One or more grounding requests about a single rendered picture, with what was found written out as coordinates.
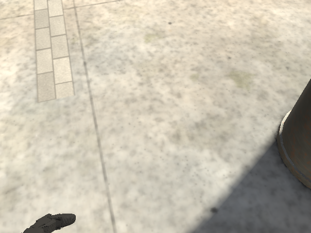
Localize left robot hand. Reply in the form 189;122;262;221
23;214;76;233

